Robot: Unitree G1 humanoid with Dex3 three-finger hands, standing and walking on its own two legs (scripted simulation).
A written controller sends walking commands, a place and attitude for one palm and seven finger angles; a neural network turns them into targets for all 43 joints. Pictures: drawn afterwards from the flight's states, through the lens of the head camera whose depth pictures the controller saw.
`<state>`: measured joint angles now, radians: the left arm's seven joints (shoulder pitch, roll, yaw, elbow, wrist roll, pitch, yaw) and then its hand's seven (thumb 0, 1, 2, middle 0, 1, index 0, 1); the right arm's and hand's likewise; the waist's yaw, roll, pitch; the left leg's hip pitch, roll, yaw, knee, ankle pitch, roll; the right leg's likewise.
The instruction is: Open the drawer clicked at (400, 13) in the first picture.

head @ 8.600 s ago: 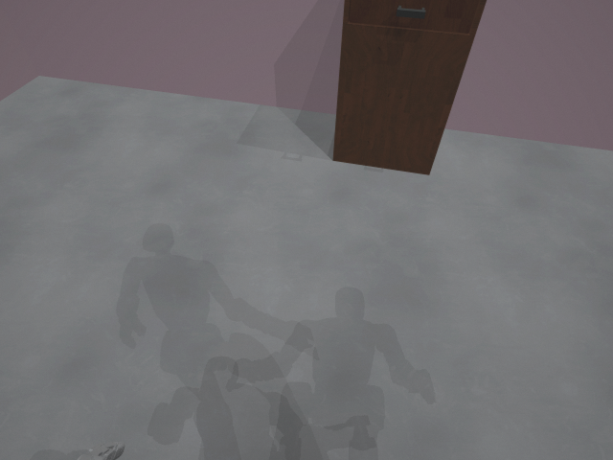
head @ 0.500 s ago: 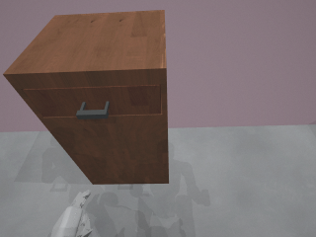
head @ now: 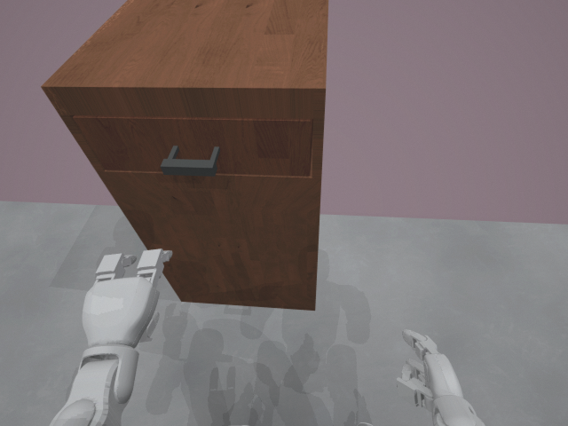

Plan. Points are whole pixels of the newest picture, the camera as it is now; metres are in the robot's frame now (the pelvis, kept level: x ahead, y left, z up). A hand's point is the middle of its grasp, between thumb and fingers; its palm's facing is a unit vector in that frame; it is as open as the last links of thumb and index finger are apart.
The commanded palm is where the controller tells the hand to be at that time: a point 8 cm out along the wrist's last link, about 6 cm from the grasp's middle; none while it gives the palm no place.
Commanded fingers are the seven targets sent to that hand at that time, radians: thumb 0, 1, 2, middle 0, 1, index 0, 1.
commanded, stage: raise the hand with hooked fingers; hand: left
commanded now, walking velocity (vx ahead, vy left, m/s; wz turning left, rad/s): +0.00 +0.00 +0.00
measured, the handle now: (192, 159) +0.56 +0.26 +0.03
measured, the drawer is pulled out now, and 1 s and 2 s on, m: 0.00 0.00 0.00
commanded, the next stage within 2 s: move the hooked fingers above the handle in 1.24 s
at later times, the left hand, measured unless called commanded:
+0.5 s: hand (125, 252) +0.30 +0.26 +0.09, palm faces +0.10 -0.07 -0.99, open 12.9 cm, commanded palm +0.28 +0.26 +0.15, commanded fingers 0.00 -0.48 0.31 -0.30 -1.18 -0.30 -1.18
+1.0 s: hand (122, 196) +0.35 +0.27 +0.14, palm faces +0.03 -0.06 -1.00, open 13.8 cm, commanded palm +0.32 +0.26 +0.19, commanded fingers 0.00 -0.50 0.30 -0.30 -1.20 -0.30 -1.20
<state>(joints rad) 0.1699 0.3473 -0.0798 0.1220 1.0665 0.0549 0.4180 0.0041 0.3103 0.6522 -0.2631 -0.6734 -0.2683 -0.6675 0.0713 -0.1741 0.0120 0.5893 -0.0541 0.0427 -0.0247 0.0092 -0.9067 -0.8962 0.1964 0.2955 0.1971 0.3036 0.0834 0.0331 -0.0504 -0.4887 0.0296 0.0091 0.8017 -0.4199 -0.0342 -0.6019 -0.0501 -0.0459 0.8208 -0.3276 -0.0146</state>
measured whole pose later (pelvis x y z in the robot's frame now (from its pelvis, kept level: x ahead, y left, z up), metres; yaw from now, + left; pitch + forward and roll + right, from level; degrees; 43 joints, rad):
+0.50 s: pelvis +0.02 +0.03 +0.03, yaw -1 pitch +3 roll +1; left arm 0.07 0.39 -0.08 0.01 1.00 0.08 0.24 0.00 -0.26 0.40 -0.30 -1.05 -0.31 -1.04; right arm 0.12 -0.26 -0.04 0.63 -0.02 0.05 -0.02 0.01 -0.91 -0.90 0.19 0.30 0.20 0.30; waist 0.08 0.06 -0.02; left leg -0.26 0.00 0.04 0.55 -0.34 0.00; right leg -0.38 -0.07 -0.02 0.58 -0.25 0.03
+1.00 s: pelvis +0.04 +0.02 +0.04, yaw +0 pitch +2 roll +0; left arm -0.14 0.49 -0.04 0.04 0.92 0.05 -0.01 0.00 -0.49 0.30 -0.32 -1.20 -0.32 -1.20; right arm 0.13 -0.26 0.00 0.64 0.00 0.10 -0.01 0.01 -0.91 -0.90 0.20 0.30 0.20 0.30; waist 0.09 0.09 0.00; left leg -0.15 0.01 0.02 0.40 -0.28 -0.01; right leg -0.27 -0.06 -0.05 0.44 -0.20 0.02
